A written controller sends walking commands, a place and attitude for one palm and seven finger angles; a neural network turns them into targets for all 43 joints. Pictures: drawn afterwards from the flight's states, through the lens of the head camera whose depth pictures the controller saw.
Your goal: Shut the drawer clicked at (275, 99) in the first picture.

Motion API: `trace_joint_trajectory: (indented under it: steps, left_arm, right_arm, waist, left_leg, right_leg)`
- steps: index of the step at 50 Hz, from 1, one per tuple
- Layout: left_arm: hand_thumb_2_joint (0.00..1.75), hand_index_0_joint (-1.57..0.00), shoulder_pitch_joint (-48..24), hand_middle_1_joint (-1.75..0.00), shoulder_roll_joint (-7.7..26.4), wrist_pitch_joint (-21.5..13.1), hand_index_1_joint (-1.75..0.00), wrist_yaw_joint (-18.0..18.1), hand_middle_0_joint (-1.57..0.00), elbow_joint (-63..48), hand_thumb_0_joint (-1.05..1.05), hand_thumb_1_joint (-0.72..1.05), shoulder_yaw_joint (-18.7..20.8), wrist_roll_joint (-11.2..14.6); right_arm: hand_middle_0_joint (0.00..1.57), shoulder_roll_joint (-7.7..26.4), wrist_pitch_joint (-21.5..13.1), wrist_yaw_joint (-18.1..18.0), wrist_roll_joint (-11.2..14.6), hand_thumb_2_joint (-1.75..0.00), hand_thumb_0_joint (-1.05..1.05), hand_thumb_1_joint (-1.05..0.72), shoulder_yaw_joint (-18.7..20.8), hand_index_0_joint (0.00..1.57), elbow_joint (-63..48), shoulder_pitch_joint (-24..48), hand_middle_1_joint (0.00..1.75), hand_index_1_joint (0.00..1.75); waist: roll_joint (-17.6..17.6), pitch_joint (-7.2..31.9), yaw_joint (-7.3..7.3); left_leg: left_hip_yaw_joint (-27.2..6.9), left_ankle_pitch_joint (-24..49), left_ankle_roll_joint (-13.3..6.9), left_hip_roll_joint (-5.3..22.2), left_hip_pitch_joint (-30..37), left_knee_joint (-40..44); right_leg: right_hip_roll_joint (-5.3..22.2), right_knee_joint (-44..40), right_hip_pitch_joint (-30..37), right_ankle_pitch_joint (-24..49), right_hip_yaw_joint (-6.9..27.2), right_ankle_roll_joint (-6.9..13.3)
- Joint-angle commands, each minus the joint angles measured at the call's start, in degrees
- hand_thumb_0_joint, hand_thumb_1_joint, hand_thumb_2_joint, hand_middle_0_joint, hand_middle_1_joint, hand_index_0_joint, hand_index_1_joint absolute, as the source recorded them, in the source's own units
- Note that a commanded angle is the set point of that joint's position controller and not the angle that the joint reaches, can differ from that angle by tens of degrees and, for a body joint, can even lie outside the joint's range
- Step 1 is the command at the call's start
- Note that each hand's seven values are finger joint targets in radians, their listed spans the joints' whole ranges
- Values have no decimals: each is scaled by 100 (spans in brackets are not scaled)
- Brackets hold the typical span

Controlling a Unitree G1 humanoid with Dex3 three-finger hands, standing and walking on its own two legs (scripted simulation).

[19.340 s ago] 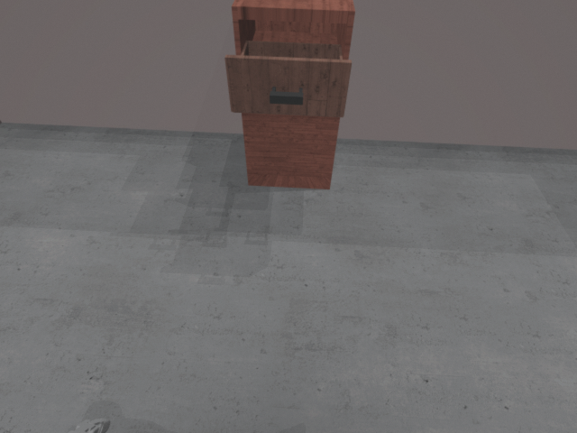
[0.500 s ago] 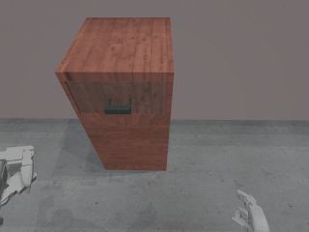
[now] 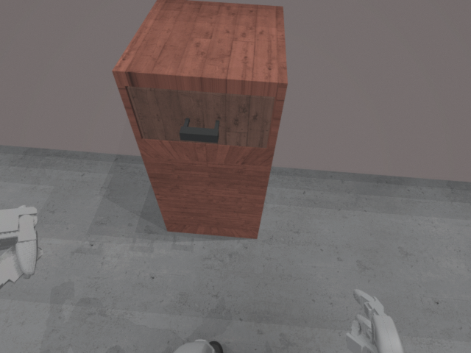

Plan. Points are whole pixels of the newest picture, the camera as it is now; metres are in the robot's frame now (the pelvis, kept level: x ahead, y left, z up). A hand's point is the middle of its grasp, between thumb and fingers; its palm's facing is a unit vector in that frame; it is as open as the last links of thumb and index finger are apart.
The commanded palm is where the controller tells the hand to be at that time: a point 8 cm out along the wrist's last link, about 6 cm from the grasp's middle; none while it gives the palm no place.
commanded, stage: step back with the hand held close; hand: left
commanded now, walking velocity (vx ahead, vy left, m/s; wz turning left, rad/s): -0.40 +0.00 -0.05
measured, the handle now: (200, 128) +0.66 +0.13 -0.06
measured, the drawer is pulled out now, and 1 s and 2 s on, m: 0.00 0.00 0.00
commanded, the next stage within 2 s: stop stepping back and stand still in 0.46 s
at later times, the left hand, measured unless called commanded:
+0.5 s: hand (3, 308) +0.14 +0.23 +0.18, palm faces +0.26 -0.86 -0.44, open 3.2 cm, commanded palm +0.08 +0.28 +0.19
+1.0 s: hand out of the picture +0.06 +0.20 +0.17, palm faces +0.26 -0.86 -0.43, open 3.2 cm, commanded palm +0.00 +0.26 +0.19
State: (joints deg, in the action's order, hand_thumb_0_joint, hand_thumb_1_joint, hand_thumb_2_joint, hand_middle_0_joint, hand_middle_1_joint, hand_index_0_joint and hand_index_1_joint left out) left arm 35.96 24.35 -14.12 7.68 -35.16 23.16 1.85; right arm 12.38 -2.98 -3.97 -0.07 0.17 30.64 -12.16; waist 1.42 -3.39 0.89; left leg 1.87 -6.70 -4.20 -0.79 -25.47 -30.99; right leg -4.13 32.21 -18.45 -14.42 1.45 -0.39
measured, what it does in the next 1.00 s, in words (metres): walks backwards: left foot, then right foot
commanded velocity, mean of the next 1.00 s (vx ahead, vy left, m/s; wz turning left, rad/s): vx -0.14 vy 0.03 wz -0.02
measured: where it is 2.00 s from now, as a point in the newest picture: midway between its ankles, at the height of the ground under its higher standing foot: outside the picture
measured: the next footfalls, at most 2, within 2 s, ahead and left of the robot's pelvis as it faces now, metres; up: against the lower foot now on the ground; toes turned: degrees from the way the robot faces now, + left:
left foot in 0.26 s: +0.07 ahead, +0.09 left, +0.00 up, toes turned -1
right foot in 0.64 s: -0.19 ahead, -0.10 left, +0.00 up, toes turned -5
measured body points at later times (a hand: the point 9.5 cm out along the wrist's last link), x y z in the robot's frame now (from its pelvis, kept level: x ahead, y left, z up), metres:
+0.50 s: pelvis -0.08 +0.01 +0.01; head -0.03 +0.04 +0.46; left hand +0.12 +0.28 +0.21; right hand +0.09 -0.22 -0.06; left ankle +0.03 +0.09 -0.73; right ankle -0.17 -0.12 -0.68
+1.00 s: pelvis -0.16 -0.01 +0.01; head -0.17 -0.01 +0.46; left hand +0.04 +0.25 +0.19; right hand -0.05 -0.29 -0.08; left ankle -0.10 +0.10 -0.73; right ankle -0.23 -0.10 -0.73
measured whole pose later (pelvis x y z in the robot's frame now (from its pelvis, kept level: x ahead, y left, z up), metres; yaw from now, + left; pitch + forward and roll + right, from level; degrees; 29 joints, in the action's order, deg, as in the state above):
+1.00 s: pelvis -0.16 -0.01 +0.01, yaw -6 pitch -1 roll +0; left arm 35.0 21.5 -12.8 8.0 -29.8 19.9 2.4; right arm 14.5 -4.1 -3.8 1.2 1.5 35.7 -14.5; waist -0.5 0.8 2.1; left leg 2.0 -11.5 -1.1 -0.5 -17.4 -29.6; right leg -0.8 29.7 -7.5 -21.7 -1.1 1.3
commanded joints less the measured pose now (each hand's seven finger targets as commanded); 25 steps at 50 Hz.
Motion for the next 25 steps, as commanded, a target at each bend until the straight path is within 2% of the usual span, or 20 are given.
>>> trace_joint_trajectory:
  steps: [1, 3, 4, 5, 6, 7, 8, 9, 10, 11, 12, 13, 14, 15, 16, 17, 18, 19, 23, 25]
  left_arm:
    - [90, -140, 177, -160, 838, -393, -160, 114, -140, -1114, 0, 90, 837, 32]
    - [90, -140, 66, -160, 870, -425, -160, 85, -140, -1214, 0, 90, 838, 50]
    - [90, -140, 2, -160, 774, -433, -160, 81, -140, -1226, 0, 90, 677, 84]
    - [90, -140, -102, -160, 809, -439, -160, 119, -140, -1239, 0, 90, 621, 112]
    - [90, -140, -239, -160, 851, -419, -160, 181, -140, -1174, 0, 90, 586, 117]
    - [90, -140, -245, -160, 842, -397, -160, 232, -140, -1048, 0, 90, 568, 109]
    - [90, -140, -313, -160, 868, -394, -160, 265, -140, -1076, 0, 90, 600, 106]
    - [90, -140, -223, -160, 861, -365, -160, 273, -140, -883, 0, 90, 621, 90]
    - [90, -140, -216, -160, 827, -362, -160, 251, -140, -930, 0, 90, 550, 81]
    - [90, -140, -238, -160, 881, -367, -160, 239, -140, -943, 0, 90, 599, 83]
    - [90, -140, -283, -160, 896, -437, -160, 206, -140, -1148, 0, 90, 592, 82]
    - [90, -140, -312, -160, 1010, -455, -160, 194, -140, -1223, 0, 90, 687, 20]
    - [90, -140, 15, -160, 953, -513, -160, 134, -140, -914, 0, 90, 783, 8]
    - [90, -140, -23, -160, 949, -503, -160, 96, -140, -1133, 0, 90, 840, 34]
    - [90, -140, -199, -160, 916, -485, -160, 99, -140, -1364, 0, 90, 820, 50]
    - [90, -140, -167, -160, 853, -475, -160, 121, -140, -1468, 0, 90, 777, 90]
    - [90, -140, -103, -160, 857, -438, -160, 122, -140, -1564, 0, 90, 739, 123]
    - [90, -140, 45, -160, 678, -415, -160, 117, -140, -1473, 0, 90, 555, 137]
    - [90, -140, 3, -160, 677, -398, -160, 104, -140, -1664, 0, 90, 419, 159]
    - [90, -140, 90, -160, 723, -381, -160, 80, -140, -1613, 0, 90, 435, 223]
  right_arm:
    - [20, 802, -396, -61, -14, -90, 0, -90, 383, 20, -879, 610, 30, 30]
    - [20, 772, -390, -32, -21, -90, 0, -90, 427, 20, -810, 535, 30, 30]
    - [20, 723, -361, 2, -8, -90, 0, -90, 433, 20, -776, 500, 30, 30]
    - [20, 689, -326, 45, -3, -90, 0, -90, 449, 20, -680, 441, 30, 30]
    - [20, 617, -279, 83, -19, -90, 0, -90, 467, 20, -568, 415, 30, 30]
    - [20, 550, -230, 103, -16, -90, 0, -90, 487, 20, -526, 454, 30, 30]
    - [20, 575, -202, 104, -25, -90, 0, -90, 491, 20, -503, 451, 30, 30]
    - [20, 478, -156, 73, -13, -90, 0, -90, 459, 20, -484, 541, 30, 30]
    - [20, 497, -123, 51, -8, -90, 0, -90, 405, 20, -485, 566, 30, 30]
    - [20, 532, -97, 7, 2, -90, 0, -90, 383, 20, -455, 616, 30, 30]
    - [20, 697, -109, -31, 0, -90, 0, -90, 407, 20, -498, 670, 30, 30]
    - [20, 750, -160, -73, -12, -90, 0, -90, 439, 20, -554, 743, 30, 30]
    - [20, 668, -236, -30, -6, -90, 0, -90, 461, 20, -536, 621, 30, 30]
    - [20, 708, -348, -6, -112, -90, 0, -90, 447, 20, -644, 663, 30, 30]
    - [20, 687, -435, 23, -168, -90, 0, -90, 459, 20, -590, 573, 30, 30]
    - [20, 673, -501, 53, -175, -90, 0, -90, 481, 20, -524, 458, 30, 30]
    - [20, 698, -564, 87, -167, -90, 0, -90, 489, 20, -480, 487, 30, 30]
    - [20, 656, -593, 126, -167, -90, 0, -90, 473, 20, -420, 417, 30, 30]
    - [20, 689, -721, 192, -190, -90, 0, -90, 413, 20, -281, 359, 30, 30]
    - [20, 659, -732, 190, -227, -90, 0, -90, 379, 20, -238, 368, 30, 30]
  waist:
    - [645, 744, -67]
    - [-27, 818, -24]
    - [-378, 748, 15]
    - [-709, 791, 48]
    - [-1062, 815, 85]
    - [-1193, 918, 98]
    - [-1010, 987, 115]
    - [-971, 834, 77]
    - [-805, 716, 77]
    - [-474, 639, 83]
    - [364, 685, 36]
    - [911, 850, -11]
    - [1087, 1255, -20]
    - [1481, 1228, -78]
    - [1233, 1066, -15]
    - [784, 1035, -20]
    - [648, 1209, -91]
    - [596, 1239, -82]
    - [1329, 1412, -35]
    - [1325, 1571, -70]
  left_leg:
    - [-1286, -2981, -249, 1188, -1467, 1620]
    - [-818, -2614, -53, 767, -995, 815]
    - [-604, -2244, 106, 478, -510, 162]
    - [-394, -1710, 307, 188, 221, -690]
    - [-263, -1372, 424, 10, 636, -1385]
    - [-272, -1282, 451, -35, 711, -1787]
    - [-325, -1331, 451, -41, 631, -1798]
    - [-388, -1399, 418, 60, 576, -1355]
    - [-398, -1237, 381, 114, 608, -558]
    - [-397, -718, 302, 141, 762, 345]
    - [-870, -73, 118, 564, 664, 974]
    - [-1359, 367, -96, 1165, 310, 1282]
    - [-1561, -140, -300, 1568, -14, 1624]
    - [-2097, -877, -566, 1960, -582, 2033]
    - [-2213, -989, -718, 2146, -604, 2023]
    - [-1992, -236, -726, 2086, -46, 1690]
    - [-1678, 338, -635, 2006, 564, 1449]
    - [-1497, 831, -560, 1866, 925, 1322]
    - [-1244, 870, -351, 1654, 1793, 1567]
    - [-1219, 645, -220, 1548, 1933, 1773]
  right_leg:
    - [12, 465, 1673, 229, 348, 31]
    - [325, -286, 1017, -155, 968, 158]
    - [731, -896, 312, -560, 1468, 315]
    - [1262, -1531, -501, -867, 2010, 557]
    - [1713, -1893, -942, -766, 2248, 764]
    - [1863, -1893, -867, -241, 2117, 870]
    - [1855, -1732, -663, 534, 1978, 901]
    - [1724, -1524, -514, 1045, 1660, 805]
    - [1513, -1252, -393, 1245, 1366, 643]
    - [1098, -925, -378, 1165, 1009, 363]
    - [484, -414, -188, 948, 565, 85]
    - [102, 296, 297, 895, 218, -78]
    - [-80, 1161, 776, -74, 127, -82]
    - [-171, 2119, 833, -830, 189, -91]
    - [-140, 2755, 489, -1043, 367, -61]
    - [-46, 2667, -32, -1174, 424, -35]
    - [-8, 2454, -342, -1249, 350, -57]
    - [61, 2184, -497, -1386, 199, -55]
    - [12, 1141, -467, -1570, -141, -54]
    - [-73, 568, -192, -1615, -245, -12]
